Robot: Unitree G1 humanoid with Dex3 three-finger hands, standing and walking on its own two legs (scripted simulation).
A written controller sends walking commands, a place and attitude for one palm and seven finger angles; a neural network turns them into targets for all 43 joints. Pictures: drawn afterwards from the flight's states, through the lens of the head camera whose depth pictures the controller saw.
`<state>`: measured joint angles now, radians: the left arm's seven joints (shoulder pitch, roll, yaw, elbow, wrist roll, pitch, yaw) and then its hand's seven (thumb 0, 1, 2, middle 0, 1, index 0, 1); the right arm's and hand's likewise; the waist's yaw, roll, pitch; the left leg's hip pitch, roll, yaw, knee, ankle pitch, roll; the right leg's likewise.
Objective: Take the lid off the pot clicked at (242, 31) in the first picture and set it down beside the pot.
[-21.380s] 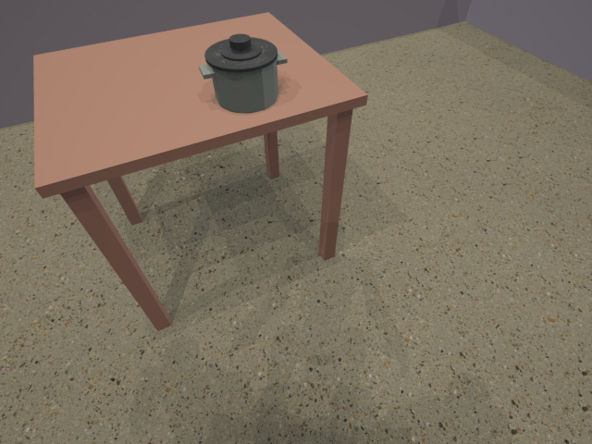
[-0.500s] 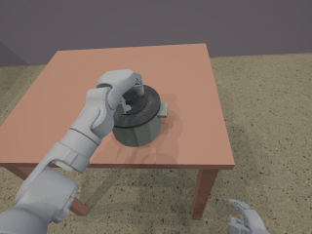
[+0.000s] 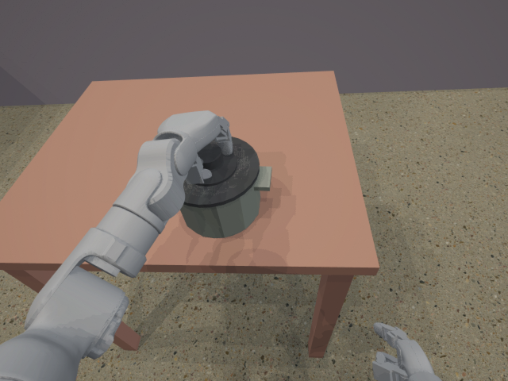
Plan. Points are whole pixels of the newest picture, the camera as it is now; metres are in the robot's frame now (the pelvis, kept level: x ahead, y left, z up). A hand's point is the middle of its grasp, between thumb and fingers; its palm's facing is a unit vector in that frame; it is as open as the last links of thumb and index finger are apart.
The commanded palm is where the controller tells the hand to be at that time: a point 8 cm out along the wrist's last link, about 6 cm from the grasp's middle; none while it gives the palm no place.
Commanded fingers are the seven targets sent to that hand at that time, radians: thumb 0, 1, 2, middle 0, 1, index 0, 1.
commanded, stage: close the fingers and squeeze the knob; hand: left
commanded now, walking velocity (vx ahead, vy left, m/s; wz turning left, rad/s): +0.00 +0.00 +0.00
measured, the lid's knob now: (208, 156) +0.45 +0.10 +0.12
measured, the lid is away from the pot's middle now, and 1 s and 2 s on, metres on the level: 0.00 0.01 0.03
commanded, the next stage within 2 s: lift the lid straight up in 0.04 s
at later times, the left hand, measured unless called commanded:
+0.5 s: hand (200, 157) +0.42 +0.10 +0.15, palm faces -0.29 -0.08 -0.95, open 7.9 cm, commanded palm +0.40 +0.11 +0.23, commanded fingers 0.00 0.56 1.11 -0.85 -0.96 -0.86 -0.95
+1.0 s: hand (191, 136) +0.42 +0.11 +0.19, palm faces -0.22 -0.08 -0.97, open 7.9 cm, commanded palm +0.40 +0.12 +0.27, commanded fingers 0.00 0.56 1.11 -0.85 -0.96 -0.86 -0.95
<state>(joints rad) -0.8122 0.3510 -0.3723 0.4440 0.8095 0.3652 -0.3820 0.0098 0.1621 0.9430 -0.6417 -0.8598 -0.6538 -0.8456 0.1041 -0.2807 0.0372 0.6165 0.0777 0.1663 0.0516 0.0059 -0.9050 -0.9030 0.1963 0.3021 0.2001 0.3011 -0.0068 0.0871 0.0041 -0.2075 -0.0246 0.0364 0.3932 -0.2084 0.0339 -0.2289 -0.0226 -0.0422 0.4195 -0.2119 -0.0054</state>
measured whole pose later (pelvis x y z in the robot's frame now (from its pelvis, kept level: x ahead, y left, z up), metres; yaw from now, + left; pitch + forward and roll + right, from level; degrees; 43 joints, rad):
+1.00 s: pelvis +0.00 +0.01 +0.00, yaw +0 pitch +1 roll +0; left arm -0.93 0.40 -0.39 0.41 0.78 0.38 -0.45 0.01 0.14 0.92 -0.67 -0.85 -0.68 -0.85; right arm 0.09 -0.28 0.04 0.63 0.07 0.11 0.05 0.01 -0.90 -0.90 0.20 0.30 0.20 0.30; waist 0.01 0.10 0.02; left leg -0.19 -0.04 0.03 0.36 -0.18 0.04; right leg -0.21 -0.03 -0.04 0.39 -0.19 0.00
